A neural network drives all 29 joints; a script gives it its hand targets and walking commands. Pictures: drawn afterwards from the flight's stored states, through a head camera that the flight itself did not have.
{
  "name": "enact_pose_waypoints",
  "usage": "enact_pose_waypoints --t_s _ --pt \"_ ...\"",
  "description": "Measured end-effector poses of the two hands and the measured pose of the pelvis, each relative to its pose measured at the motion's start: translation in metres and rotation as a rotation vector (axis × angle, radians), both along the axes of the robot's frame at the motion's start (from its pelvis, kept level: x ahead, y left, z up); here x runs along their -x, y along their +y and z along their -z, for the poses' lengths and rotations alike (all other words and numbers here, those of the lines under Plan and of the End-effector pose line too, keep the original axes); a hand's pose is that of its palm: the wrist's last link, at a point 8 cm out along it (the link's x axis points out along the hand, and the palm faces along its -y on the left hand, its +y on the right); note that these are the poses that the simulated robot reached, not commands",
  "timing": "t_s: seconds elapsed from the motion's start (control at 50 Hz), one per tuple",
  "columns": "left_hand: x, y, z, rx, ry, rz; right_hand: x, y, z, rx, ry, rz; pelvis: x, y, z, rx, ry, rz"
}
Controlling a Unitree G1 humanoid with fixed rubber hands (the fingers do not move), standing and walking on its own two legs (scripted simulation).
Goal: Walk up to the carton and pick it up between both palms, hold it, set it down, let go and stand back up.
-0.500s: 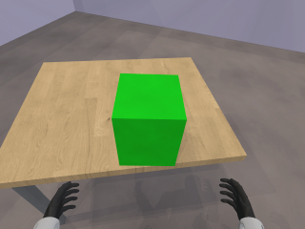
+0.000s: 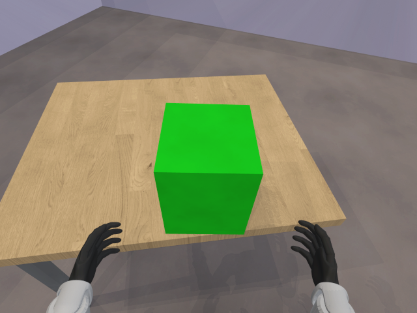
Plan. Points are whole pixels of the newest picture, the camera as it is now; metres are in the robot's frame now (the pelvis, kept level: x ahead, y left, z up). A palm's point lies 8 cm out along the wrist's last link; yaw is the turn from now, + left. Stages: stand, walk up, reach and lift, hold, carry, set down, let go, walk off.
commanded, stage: reach and lift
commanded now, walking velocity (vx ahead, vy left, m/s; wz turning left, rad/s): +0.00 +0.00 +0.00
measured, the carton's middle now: (206, 171) +0.44 +0.03 -0.01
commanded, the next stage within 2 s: none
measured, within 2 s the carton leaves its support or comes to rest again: neither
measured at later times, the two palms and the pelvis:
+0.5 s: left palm (96, 240) +0.25 +0.23 +0.02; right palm (320, 236) +0.25 -0.18 +0.04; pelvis +0.03 +0.00 +0.00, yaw +0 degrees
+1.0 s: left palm (94, 190) +0.32 +0.24 +0.07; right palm (312, 208) +0.29 -0.16 +0.08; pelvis +0.00 +0.01 +0.00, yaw +0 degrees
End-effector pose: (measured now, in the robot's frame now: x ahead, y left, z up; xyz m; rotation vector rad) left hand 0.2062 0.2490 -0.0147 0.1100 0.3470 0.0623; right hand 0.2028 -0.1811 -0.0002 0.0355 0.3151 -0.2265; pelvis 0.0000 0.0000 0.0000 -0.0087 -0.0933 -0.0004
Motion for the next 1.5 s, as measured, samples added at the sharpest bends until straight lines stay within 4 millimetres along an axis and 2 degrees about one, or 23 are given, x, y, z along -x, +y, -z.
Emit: enact_pose_waypoints --t_s 0.16,0.26,0.52,0.72,0.8,0.96,1.16,1.26,1.5 --pt "0.003 -0.008 0.004 0.010 0.039 0.035 -0.021 0.001 -0.012 -0.005 -0.061 -0.008 -0.017 -0.003 0.000 -0.004 0.023 0.001" --pt "-0.002 -0.010 -0.002 0.025 0.025 0.028 -0.034 0.004 -0.019 -0.003 -0.082 -0.027 -0.024 -0.004 -0.001 -0.005 0.033 0.001" --pt "-0.043 -0.016 -0.036 0.051 -0.041 0.065 -0.049 0.002 -0.040 0.027 -0.097 -0.023 -0.031 0.001 -0.002 0.002 0.043 0.002" --pt "-0.074 -0.016 -0.069 0.048 -0.077 0.066 -0.043 0.000 -0.050 0.009 -0.060 -0.022 -0.021 0.007 -0.002 0.010 0.028 0.001" --pt "-0.086 -0.011 -0.078 0.047 -0.079 0.046 -0.046 0.002 -0.058 0.021 -0.062 -0.042 -0.014 0.008 -0.002 0.011 0.018 0.001" --pt "-0.109 -0.004 -0.080 0.049 -0.028 -0.001 -0.077 0.018 -0.073 0.029 -0.076 -0.099 0.000 0.012 -0.002 0.016 -0.001 0.000" --pt "-0.139 -0.009 -0.111 0.048 -0.084 -0.001 -0.112 0.028 -0.087 0.031 -0.090 -0.130 0.000 0.011 -0.002 0.016 0.000 0.000" --pt "-0.158 -0.010 -0.120 0.052 -0.063 -0.007 -0.129 0.030 -0.089 0.045 -0.061 -0.137 -0.002 0.011 -0.002 0.015 0.002 0.000" --pt "-0.180 -0.011 -0.152 0.067 -0.089 -0.031 -0.161 0.029 -0.116 0.054 -0.100 -0.139 -0.008 0.009 -0.002 0.013 0.011 0.000"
